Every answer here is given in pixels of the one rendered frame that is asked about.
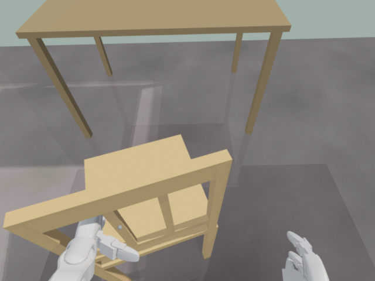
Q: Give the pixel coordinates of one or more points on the left robot forearm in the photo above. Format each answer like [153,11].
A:
[77,262]

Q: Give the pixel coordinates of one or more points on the chair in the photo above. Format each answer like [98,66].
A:
[153,190]

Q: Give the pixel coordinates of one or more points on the robot right hand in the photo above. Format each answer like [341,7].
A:
[310,266]

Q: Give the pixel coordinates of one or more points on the robot left hand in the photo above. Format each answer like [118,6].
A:
[108,245]

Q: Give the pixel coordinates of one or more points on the table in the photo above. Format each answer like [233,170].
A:
[100,18]

